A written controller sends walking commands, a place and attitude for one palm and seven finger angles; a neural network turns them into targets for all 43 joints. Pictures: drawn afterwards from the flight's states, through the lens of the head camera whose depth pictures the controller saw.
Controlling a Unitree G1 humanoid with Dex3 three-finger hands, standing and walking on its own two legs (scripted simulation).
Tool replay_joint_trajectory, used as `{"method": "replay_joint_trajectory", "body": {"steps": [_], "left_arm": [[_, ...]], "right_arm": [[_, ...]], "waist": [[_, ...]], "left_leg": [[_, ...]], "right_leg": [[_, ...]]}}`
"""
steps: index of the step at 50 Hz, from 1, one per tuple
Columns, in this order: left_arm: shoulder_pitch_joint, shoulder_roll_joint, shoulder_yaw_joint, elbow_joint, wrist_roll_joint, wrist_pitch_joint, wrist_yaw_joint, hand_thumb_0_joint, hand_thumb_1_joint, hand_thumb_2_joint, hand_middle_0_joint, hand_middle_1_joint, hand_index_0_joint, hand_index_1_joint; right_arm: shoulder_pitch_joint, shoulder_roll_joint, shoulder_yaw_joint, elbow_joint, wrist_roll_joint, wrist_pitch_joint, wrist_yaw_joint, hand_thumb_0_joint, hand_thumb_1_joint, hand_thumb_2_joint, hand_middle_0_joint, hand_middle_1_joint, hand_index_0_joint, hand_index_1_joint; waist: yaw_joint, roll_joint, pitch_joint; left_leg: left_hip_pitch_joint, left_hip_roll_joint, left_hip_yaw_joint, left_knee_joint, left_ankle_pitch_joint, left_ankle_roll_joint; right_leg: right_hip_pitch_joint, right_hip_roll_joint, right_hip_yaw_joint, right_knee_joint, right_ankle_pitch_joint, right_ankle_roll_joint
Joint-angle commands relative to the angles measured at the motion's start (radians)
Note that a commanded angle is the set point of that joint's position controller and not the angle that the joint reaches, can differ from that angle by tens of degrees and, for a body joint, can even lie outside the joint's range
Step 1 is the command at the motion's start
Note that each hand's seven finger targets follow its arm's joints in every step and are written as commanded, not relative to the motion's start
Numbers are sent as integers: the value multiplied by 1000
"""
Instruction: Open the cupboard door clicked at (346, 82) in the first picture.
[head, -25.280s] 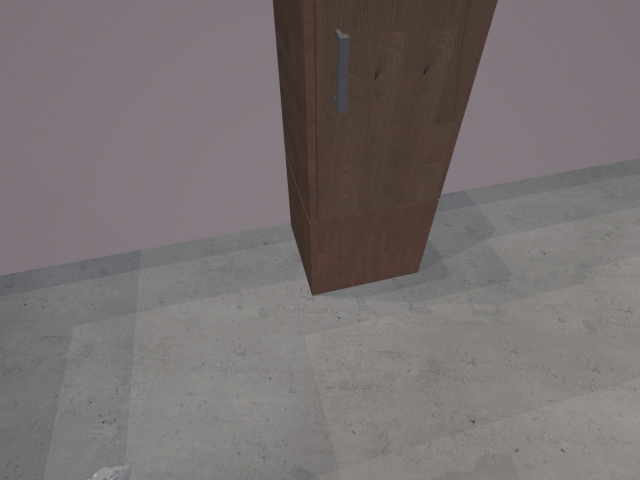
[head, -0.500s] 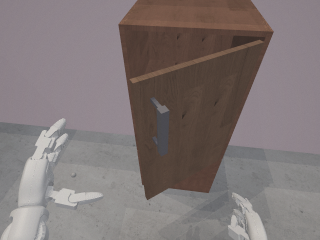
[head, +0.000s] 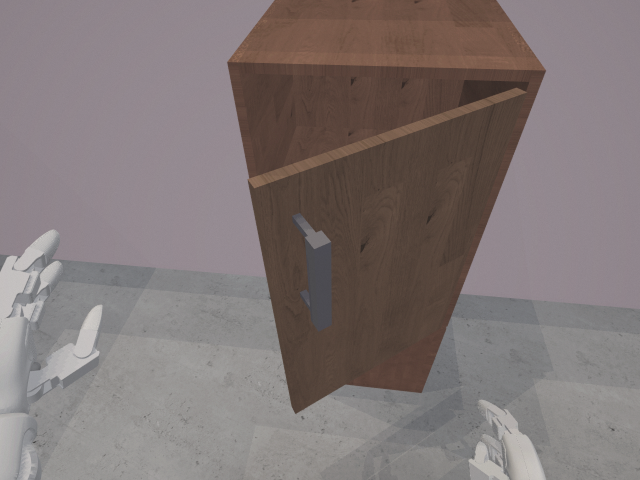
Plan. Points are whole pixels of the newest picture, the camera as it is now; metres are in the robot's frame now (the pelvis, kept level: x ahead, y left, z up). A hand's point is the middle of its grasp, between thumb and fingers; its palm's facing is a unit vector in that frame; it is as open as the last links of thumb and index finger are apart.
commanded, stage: draw the hand back to the body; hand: left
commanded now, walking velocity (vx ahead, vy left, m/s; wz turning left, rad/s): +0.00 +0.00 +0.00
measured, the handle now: (311, 274) +0.33 +0.06 +0.11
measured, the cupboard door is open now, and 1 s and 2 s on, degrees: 37 37 37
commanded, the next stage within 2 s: step back with the hand held close in 0.38 s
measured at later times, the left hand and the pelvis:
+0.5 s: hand (83, 349) +0.18 +0.25 +0.15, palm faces +0.45 -0.80 -0.39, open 7.5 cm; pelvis -0.01 -0.01 +0.00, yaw +0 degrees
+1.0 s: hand (31, 397) +0.14 +0.28 +0.15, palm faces +0.37 -0.78 -0.50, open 7.5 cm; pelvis -0.07 +0.02 -0.01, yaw -1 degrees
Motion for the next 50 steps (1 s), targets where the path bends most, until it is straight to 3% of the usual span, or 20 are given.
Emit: {"method": "replay_joint_trajectory", "body": {"steps": [1,3,6,10,11,14,24,25,26,27,28,29,31,35,36,39,41,45,46,50], "left_arm": [[-79,191,144,-184,1,-65,21,0,900,900,-200,-300,-200,-300],[-82,153,107,-181,-3,-62,15,0,900,900,-200,-300,-200,-300],[-91,177,119,-176,0,-61,16,0,900,900,-200,-300,-200,-300],[-87,176,122,-203,-1,-65,17,0,900,900,-200,-300,-200,-300],[-92,199,139,-200,0,-65,20,0,900,900,-200,-300,-200,-300],[-94,182,127,-204,0,-67,20,0,900,900,-200,-300,-200,-300],[-88,172,123,-159,-6,-72,13,0,900,900,-200,-300,-200,-300],[-166,209,144,-227,-5,-81,18,0,900,900,-200,-300,-200,-300],[-297,382,313,-273,0,-128,30,0,900,900,-200,-300,-200,-300],[-155,264,224,-169,-5,-127,13,0,900,900,-200,-300,-200,-300],[-41,206,181,-127,-4,-118,1,0,900,900,-200,-300,-200,-300],[9,177,150,-140,-2,-113,-5,0,900,900,-200,-300,-200,-300],[36,197,162,-192,2,-115,2,0,900,900,-200,-300,-200,-300],[73,234,199,-258,3,-110,20,0,900,900,-200,-300,-200,-300],[72,266,227,-264,4,-113,28,0,900,900,-200,-300,-200,-300],[86,259,225,-303,2,-111,37,0,900,900,-200,-300,-200,-300],[100,278,248,-298,3,-114,45,0,900,900,-200,-300,-200,-300],[112,252,233,-319,5,-123,49,0,900,900,-200,-300,-200,-300],[111,261,242,-332,8,-126,52,0,900,900,-200,-300,-200,-300],[84,240,242,-342,22,-144,56,0,900,900,-200,-300,-200,-300]], "right_arm": [[-123,-100,-42,-158,2,-47,-11,0,-900,-900,200,300,200,300],[-122,-98,-42,-165,3,-44,-7,0,-900,-900,200,300,200,300],[-125,-105,-46,-162,4,-42,-8,0,-900,-900,200,300,200,300],[-124,-97,-44,-167,2,-41,-8,0,-900,-900,200,300,200,300],[-127,-101,-45,-164,2,-42,-10,0,-900,-900,200,300,200,300],[-128,-93,-41,-163,2,-45,-11,0,-900,-900,200,300,200,300],[-134,-93,-44,-160,3,-44,-12,0,-900,-900,200,300,200,300],[-137,-96,-44,-161,5,-49,-12,0,-900,-900,200,300,200,300],[-105,-103,-29,-195,19,-30,-10,0,-900,-900,200,300,200,300],[-114,-97,-40,-168,12,-20,-9,0,-900,-900,200,300,200,300],[-113,-105,-49,-177,10,-8,-5,0,-900,-900,200,300,200,300],[-111,-110,-54,-186,10,3,-1,0,-900,-900,200,300,200,300],[-114,-122,-63,-194,10,17,-3,0,-900,-900,200,300,200,300],[-103,-117,-74,-221,15,43,-11,0,-900,-900,200,300,200,300],[-112,-118,-78,-213,16,48,-18,0,-900,-900,200,300,200,300],[-103,-113,-79,-238,21,56,-20,0,-900,-900,200,300,200,300],[-113,-114,-83,-231,19,56,-27,0,-900,-900,200,300,200,300],[-98,-117,-78,-242,18,45,-23,0,-900,-900,200,300,200,300],[-98,-125,-80,-240,15,40,-24,0,-900,-900,200,300,200,300],[-80,-133,-75,-249,11,15,-22,0,-900,-900,200,300,200,300]], "waist": [[0,15,-85],[-8,1,-77],[-5,-20,-78],[-2,-7,-109],[1,6,-105],[-3,23,-90],[-3,-14,-66],[-6,14,-101],[-38,63,27],[-45,-40,3],[-45,-91,-20],[-49,-83,-46],[-49,-20,-106],[-54,-52,-187],[-53,-27,-195],[-56,-35,-208],[-54,-10,-188],[-58,12,-158],[-56,45,-144],[-64,71,-104]], "left_leg": [[14,20,-22,-34,353,-2],[14,20,-23,-41,334,0],[17,19,-21,-37,320,4],[22,15,-21,-36,330,4],[22,16,-20,-34,325,3],[18,14,-22,-41,302,0],[9,13,-16,-45,250,9],[23,10,-18,-42,250,8],[-60,26,-44,-18,175,22],[-68,27,-60,10,165,25],[-48,27,-54,27,184,28],[-44,30,-45,39,207,28],[-38,45,-44,35,287,23],[-55,73,-49,51,422,16],[-63,75,-55,50,433,15],[-103,85,-63,56,423,14],[-137,88,-75,46,370,16],[-253,111,-109,7,209,31],[-291,117,-129,-15,161,34],[-498,149,-161,-80,-149,63]], "right_leg": [[3,-8,16,-46,288,-7],[-6,-8,15,-48,267,-3],[-7,-7,17,-56,268,-3],[10,-8,19,-51,279,-3],[11,-9,21,-56,278,-4],[0,-8,19,-60,250,-4],[-13,-9,30,-82,213,0],[-1,-11,34,-82,214,0],[-106,-60,101,-125,242,-2],[-110,-81,110,-127,242,-1],[-120,-85,112,-122,258,2],[-120,-93,106,-109,284,6],[-93,-94,84,-64,350,7],[-59,-86,74,18,463,16],[-53,-93,75,31,475,12],[-51,-87,78,63,457,13],[-70,-89,87,65,408,9],[-74,-67,92,93,236,13],[-66,-60,84,104,193,10],[-4,-35,87,195,73,18]]}}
